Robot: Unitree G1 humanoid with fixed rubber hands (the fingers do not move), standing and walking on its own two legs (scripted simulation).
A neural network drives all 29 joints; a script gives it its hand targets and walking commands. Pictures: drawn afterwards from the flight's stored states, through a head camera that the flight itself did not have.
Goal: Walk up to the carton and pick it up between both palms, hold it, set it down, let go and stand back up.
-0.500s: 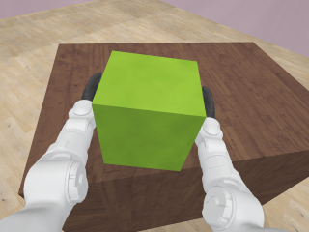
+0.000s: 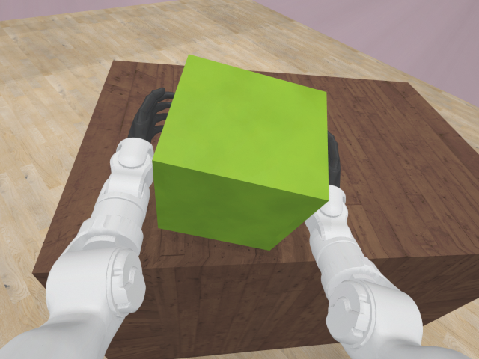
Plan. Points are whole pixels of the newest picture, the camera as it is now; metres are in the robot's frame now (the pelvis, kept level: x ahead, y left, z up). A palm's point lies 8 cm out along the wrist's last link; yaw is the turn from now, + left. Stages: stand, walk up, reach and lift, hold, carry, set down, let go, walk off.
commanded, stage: reach and lift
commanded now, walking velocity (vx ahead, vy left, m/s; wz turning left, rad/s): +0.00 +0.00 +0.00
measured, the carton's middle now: (234, 166) +0.43 +0.02 +0.12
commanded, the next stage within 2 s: none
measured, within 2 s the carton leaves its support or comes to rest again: neither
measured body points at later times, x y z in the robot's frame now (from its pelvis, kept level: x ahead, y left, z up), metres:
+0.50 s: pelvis +0.01 +0.01 +0.00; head -0.01 +0.05 +0.45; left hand +0.45 +0.18 +0.20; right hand +0.42 -0.13 +0.18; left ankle +0.04 +0.09 -0.75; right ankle -0.02 -0.11 -0.75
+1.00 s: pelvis -0.01 +0.01 +0.00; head -0.06 +0.04 +0.44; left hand +0.40 +0.18 +0.22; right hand +0.39 -0.14 +0.21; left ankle +0.04 +0.09 -0.75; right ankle -0.02 -0.11 -0.75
